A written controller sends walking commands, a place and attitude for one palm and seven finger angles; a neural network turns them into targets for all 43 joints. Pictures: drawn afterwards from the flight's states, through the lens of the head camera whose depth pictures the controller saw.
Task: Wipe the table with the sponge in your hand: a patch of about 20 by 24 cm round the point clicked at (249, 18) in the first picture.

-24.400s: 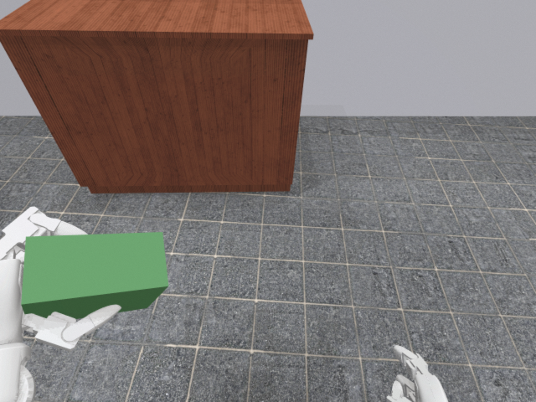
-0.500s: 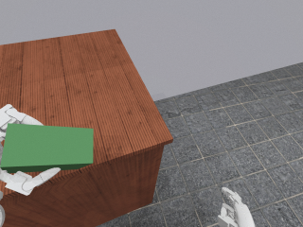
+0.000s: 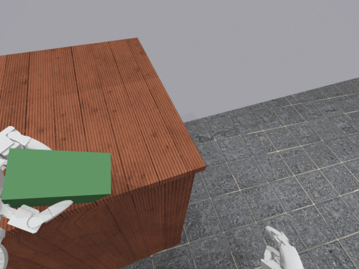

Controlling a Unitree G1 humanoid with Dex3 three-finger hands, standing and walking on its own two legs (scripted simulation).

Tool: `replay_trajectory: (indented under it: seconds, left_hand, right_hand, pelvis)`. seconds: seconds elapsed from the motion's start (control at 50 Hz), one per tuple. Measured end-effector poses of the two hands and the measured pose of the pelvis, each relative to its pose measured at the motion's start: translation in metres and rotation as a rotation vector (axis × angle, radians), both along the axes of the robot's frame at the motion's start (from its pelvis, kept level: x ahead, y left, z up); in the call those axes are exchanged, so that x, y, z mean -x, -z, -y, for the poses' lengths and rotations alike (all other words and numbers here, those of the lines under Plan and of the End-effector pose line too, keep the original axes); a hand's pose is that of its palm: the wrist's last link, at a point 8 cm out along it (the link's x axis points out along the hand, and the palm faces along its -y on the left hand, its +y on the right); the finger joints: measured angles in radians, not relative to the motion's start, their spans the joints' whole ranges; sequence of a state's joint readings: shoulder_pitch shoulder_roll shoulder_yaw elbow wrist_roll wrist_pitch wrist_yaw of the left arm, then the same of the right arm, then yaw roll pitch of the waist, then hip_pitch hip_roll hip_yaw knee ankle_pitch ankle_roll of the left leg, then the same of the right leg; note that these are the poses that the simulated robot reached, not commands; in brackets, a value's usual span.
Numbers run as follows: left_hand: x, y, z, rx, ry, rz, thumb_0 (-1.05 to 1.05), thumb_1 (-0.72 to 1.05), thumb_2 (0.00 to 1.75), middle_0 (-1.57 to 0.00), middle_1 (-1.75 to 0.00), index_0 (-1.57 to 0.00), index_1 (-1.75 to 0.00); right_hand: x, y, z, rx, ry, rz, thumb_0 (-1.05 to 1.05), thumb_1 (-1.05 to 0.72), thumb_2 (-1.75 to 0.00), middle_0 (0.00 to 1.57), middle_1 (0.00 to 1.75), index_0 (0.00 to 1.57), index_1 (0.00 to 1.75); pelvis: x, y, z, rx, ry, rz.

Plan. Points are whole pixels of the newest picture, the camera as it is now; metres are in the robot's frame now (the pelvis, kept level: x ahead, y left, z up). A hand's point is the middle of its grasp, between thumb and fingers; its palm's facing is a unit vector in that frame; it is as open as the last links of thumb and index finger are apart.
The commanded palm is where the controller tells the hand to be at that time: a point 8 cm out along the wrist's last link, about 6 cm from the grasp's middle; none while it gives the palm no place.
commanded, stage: shuffle to correct the standing spot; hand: left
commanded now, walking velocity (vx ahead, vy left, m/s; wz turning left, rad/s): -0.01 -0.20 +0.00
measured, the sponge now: (74, 180) +0.23 +0.20 +0.14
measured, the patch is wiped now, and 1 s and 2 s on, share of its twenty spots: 0.00 0.00 0.00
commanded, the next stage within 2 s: none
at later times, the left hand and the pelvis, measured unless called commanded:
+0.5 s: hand (39, 171) +0.23 +0.24 +0.17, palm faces +0.33 -0.86 -0.39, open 10.4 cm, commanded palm +0.17 +0.28 +0.18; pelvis +0.01 +0.00 +0.00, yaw +0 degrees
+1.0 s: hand (39, 173) +0.22 +0.24 +0.17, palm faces +0.34 -0.85 -0.41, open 10.4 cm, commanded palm +0.16 +0.28 +0.18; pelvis +0.01 +0.00 +0.00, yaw +0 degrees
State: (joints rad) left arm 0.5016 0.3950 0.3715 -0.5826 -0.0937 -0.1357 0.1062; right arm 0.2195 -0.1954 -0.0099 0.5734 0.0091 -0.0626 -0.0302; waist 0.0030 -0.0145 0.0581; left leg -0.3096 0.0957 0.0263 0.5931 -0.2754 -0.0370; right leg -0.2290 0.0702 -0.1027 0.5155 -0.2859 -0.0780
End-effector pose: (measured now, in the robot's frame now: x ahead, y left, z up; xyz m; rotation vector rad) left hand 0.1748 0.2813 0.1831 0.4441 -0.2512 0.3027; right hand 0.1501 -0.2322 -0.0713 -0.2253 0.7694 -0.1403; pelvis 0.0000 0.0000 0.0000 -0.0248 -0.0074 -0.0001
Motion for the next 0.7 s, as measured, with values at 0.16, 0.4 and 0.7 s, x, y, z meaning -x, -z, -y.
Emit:
replay_trajectory:
  seconds: [0.16,0.4,0.7]
  left_hand:
    - [-0.007,-0.002,0.000,-0.023,0.010,-0.009,-0.02,-0.53,1.03,-0.67,-1.35,-0.71,-1.34]
    - [-0.010,0.001,-0.001,0.001,0.000,-0.005,-0.02,-0.53,1.03,-0.67,-1.35,-0.71,-1.34]
    - [-0.013,-0.001,-0.001,-0.013,0.000,-0.011,-0.02,-0.53,1.03,-0.67,-1.35,-0.71,-1.34]
  right_hand:
    - [0.001,0.002,-0.003,-0.013,0.002,-0.011,0.01,-0.90,-0.89,0.20,0.30,0.20,0.30]
    - [-0.004,0.004,-0.001,-0.001,0.008,-0.025,0.01,-0.90,-0.89,0.20,0.30,0.20,0.30]
    - [-0.015,0.001,-0.005,-0.017,-0.001,0.003,0.01,-0.90,-0.89,0.20,0.30,0.20,0.30]
  pelvis:
    - [0.000,-0.002,0.000,0.006,-0.004,0.002]
    - [-0.008,0.000,-0.002,0.001,-0.004,-0.005]
    - [-0.008,0.000,-0.001,0.004,-0.005,-0.009]
